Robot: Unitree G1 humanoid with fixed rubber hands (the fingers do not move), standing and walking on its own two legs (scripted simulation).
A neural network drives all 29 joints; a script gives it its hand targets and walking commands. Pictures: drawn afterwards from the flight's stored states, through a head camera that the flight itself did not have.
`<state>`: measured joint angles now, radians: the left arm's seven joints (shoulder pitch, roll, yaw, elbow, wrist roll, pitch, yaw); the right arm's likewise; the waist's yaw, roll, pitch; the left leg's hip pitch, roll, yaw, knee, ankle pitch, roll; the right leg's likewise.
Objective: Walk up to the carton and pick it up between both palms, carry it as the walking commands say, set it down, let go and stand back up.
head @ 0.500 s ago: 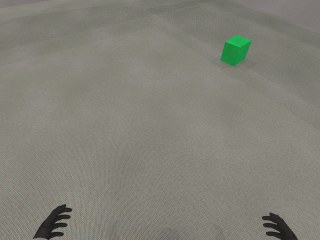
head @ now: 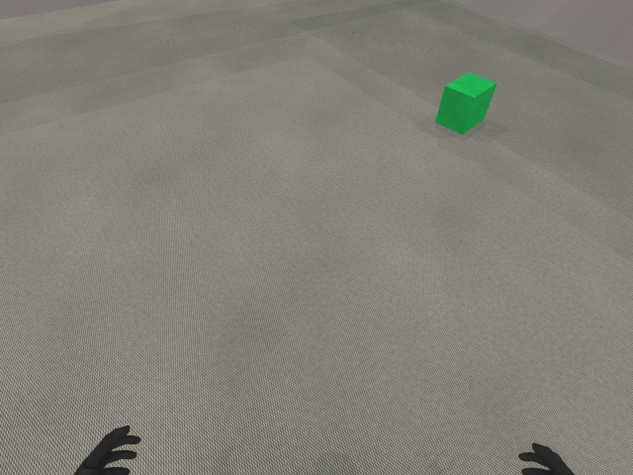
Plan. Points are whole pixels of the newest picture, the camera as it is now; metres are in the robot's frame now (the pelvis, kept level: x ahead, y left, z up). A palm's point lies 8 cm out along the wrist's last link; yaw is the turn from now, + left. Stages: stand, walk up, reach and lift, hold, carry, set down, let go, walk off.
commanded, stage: stand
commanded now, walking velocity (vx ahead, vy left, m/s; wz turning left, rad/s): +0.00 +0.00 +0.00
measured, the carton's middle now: (465, 103) +2.22 -0.79 -0.65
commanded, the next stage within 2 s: walk up in 0.88 s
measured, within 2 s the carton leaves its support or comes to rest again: neither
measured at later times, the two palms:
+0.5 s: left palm out of the picture +0.11 +0.31 -0.08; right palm out of the picture +0.11 -0.31 -0.08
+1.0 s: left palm out of the picture +0.10 +0.31 -0.08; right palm out of the picture +0.10 -0.31 -0.08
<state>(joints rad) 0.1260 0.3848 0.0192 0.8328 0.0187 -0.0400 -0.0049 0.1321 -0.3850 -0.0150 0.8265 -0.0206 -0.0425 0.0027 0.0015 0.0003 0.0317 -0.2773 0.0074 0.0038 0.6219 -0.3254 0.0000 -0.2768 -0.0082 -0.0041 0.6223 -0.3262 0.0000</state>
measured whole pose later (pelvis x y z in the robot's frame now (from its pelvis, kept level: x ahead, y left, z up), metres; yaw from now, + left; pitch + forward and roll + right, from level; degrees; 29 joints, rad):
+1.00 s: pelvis +0.00 +0.00 +0.02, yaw +0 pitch -2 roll +0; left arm 0.08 0.39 0.00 1.06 0.01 -0.02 0.00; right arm 0.09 -0.39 0.00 1.06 -0.01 -0.02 0.00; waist 0.00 0.00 0.04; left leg -0.13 0.01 0.01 0.35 -0.18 0.00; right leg -0.13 -0.01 0.00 0.35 -0.18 0.01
